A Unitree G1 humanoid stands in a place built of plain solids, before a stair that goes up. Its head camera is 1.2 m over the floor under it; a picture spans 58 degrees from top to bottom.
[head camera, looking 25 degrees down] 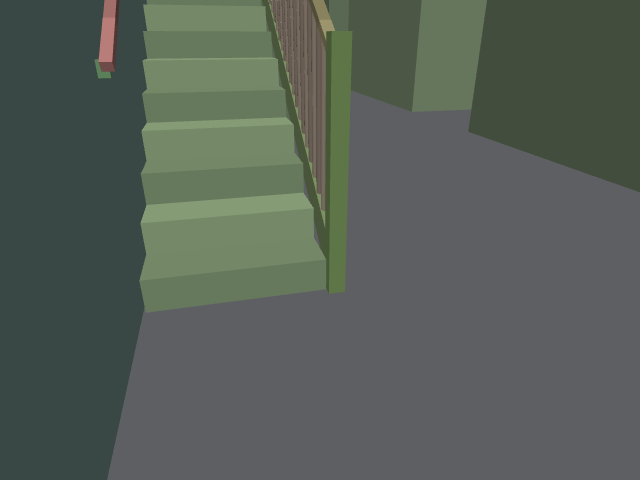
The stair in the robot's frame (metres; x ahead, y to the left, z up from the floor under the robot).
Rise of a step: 0.18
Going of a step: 0.27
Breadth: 0.90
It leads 14 degrees to the left of straight ahead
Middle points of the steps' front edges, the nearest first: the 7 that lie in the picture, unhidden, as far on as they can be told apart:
1.85 0.40 0.18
2.12 0.47 0.36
2.38 0.53 0.53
2.65 0.60 0.71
2.92 0.67 0.89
3.18 0.73 1.07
3.45 0.80 1.25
